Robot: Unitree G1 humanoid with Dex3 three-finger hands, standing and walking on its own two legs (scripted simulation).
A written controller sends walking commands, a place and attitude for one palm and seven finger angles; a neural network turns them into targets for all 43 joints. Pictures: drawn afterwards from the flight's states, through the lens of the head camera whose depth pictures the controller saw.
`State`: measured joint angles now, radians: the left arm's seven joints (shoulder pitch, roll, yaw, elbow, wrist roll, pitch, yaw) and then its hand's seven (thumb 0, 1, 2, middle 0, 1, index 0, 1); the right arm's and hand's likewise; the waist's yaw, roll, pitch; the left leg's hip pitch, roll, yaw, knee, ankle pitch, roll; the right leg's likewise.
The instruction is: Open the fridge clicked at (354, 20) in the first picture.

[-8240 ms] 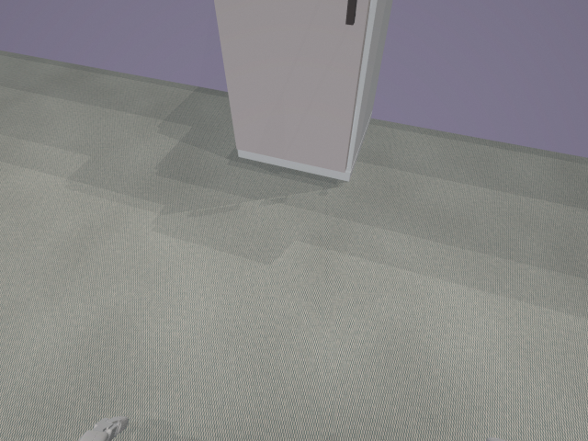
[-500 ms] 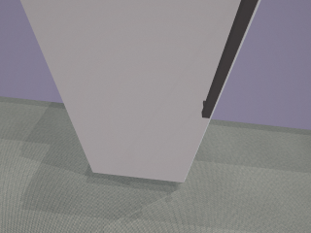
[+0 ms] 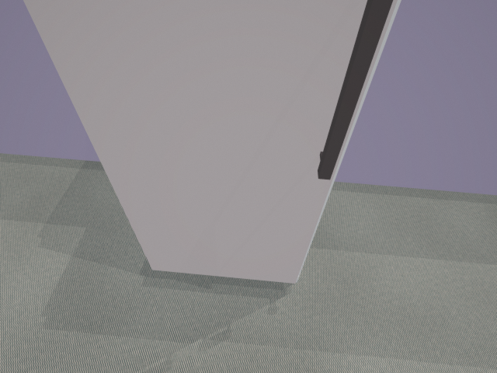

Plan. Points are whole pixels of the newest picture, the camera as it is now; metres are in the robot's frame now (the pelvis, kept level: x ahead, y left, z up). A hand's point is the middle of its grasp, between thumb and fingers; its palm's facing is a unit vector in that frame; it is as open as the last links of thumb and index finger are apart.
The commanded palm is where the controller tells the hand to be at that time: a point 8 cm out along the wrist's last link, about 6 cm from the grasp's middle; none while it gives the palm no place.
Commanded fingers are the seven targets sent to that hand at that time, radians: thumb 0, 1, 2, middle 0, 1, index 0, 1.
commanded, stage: look again from close up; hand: right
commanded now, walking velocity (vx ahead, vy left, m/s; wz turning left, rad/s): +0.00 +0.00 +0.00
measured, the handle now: (345, 93) +0.53 -0.13 +0.20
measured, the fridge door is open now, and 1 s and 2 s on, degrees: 0 0 0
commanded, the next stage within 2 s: shuffle to correct the standing spot in 0.22 s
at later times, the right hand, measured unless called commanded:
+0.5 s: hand out of the picture +0.02 -0.18 -0.18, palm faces +0.02 +0.98 -0.19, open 7.4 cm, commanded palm none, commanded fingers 0.00 -0.90 -0.90 0.20 0.30 0.20 0.30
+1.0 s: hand out of the picture +0.06 -0.15 -0.19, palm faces +0.06 +0.99 -0.16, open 7.4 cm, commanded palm none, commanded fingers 0.00 -0.90 -0.90 0.20 0.30 0.20 0.30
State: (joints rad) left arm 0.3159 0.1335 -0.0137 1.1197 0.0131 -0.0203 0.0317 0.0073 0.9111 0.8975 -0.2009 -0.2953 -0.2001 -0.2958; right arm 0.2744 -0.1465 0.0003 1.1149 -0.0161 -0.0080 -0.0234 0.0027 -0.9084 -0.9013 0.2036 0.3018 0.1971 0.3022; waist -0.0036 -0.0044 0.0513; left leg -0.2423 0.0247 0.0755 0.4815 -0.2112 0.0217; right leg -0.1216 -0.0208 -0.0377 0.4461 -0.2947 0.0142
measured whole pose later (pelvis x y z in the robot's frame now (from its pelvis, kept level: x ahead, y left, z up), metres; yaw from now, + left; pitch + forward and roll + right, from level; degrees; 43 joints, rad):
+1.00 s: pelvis +0.08 +0.01 -0.01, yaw +0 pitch +0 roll -1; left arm 0.21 0.14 0.02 1.07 0.01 -0.02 0.07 0.02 0.94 0.90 -0.20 -0.30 -0.20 -0.30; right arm 0.29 -0.12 -0.02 1.09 -0.02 0.01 -0.04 0.00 -0.91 -0.90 0.20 0.30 0.20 0.30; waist -0.02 0.04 0.07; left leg -0.19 0.02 0.08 0.55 -0.36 0.02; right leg -0.19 -0.01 -0.10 0.52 -0.33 -0.02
